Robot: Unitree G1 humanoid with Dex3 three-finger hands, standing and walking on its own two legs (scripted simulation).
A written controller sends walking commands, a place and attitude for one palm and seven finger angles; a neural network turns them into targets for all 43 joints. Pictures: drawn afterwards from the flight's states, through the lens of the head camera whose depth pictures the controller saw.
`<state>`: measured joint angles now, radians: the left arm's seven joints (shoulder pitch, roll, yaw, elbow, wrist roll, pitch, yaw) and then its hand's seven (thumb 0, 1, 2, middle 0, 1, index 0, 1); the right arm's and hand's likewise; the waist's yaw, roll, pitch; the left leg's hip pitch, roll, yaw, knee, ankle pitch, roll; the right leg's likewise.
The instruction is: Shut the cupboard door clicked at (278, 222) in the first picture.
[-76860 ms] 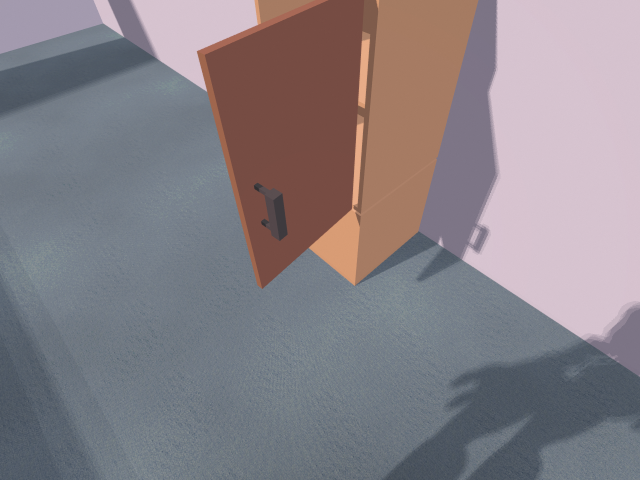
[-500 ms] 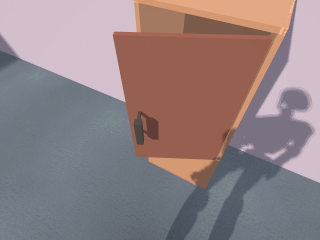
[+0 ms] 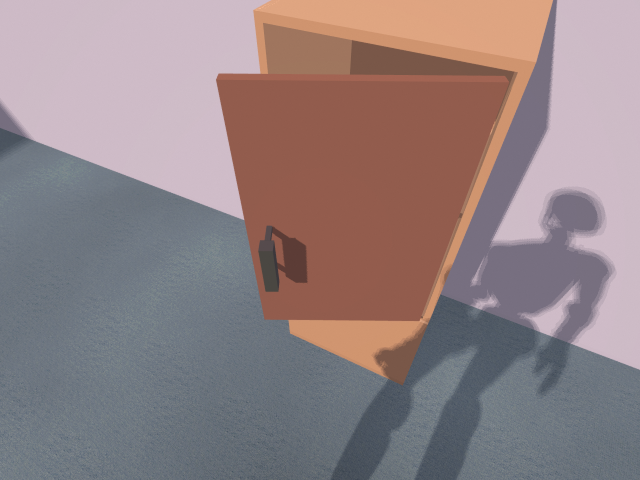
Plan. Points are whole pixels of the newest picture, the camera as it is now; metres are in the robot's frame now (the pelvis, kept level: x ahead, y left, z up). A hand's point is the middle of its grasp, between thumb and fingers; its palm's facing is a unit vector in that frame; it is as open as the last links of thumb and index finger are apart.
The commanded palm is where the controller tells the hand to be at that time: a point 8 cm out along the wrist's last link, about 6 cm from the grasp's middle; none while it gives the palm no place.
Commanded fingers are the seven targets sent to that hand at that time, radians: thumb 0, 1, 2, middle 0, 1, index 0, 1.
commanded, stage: look again from close up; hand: left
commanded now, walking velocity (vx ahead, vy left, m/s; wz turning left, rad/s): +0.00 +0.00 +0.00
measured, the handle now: (270, 258) +0.50 +0.11 -0.08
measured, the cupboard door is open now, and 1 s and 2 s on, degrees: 26 26 26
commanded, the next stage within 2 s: shuffle to correct the standing spot in 0.38 s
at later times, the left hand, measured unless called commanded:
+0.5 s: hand out of the picture +0.04 +0.25 -0.15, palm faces -0.02 -0.95 -0.33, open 7.4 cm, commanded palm none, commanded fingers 0.00 0.90 0.90 -0.20 -0.30 -0.20 -0.30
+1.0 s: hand out of the picture -0.06 +0.13 -0.18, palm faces +0.06 -0.99 -0.12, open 7.4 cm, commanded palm none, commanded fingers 0.00 0.90 0.90 -0.20 -0.30 -0.20 -0.30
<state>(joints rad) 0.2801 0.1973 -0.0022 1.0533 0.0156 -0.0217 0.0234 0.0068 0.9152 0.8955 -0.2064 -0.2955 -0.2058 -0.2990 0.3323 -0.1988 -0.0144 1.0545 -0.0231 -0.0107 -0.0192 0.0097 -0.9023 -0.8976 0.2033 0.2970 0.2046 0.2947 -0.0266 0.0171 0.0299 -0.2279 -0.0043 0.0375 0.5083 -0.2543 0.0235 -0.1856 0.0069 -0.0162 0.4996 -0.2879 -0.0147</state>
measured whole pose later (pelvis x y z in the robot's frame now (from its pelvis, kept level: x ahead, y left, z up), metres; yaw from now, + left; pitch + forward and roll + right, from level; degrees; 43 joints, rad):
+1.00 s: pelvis +0.01 -0.02 +0.00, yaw +0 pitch -1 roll -2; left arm 0.45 0.11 0.02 1.08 0.03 0.02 0.01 0.00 0.91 0.90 -0.20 -0.30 -0.20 -0.30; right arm 0.34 -0.13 -0.03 1.13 -0.02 0.02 -0.03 0.01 -0.90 -0.90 0.20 0.30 0.21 0.29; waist 0.01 0.00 0.01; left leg -0.34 0.06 0.06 0.79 -0.45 0.02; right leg -0.18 0.06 -0.05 0.50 -0.30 -0.06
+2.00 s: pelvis +0.04 -0.05 +0.00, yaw -1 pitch -1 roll -2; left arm 0.22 0.22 0.07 1.00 0.03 0.07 0.03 0.00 0.91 0.90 -0.20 -0.29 -0.20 -0.30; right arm 0.18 -0.13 -0.03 0.95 -0.03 0.02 -0.02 0.00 -0.91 -0.90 0.20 0.30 0.20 0.29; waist 0.03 -0.07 0.07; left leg -0.26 -0.04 0.11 0.55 -0.27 0.12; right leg -0.44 -0.04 0.02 0.99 -0.40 0.03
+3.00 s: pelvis -0.06 +0.00 +0.00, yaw -2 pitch -3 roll -2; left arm 0.47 0.06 0.03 1.15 0.03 0.03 0.05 0.00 0.91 0.90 -0.20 -0.29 -0.20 -0.30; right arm 0.31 -0.10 -0.05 1.13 -0.02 0.05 -0.03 0.01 -0.90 -0.90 0.20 0.30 0.20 0.29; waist 0.02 0.00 0.01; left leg -0.28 -0.10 0.14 0.32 -0.10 0.02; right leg -0.22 -0.01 0.01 0.51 -0.36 -0.03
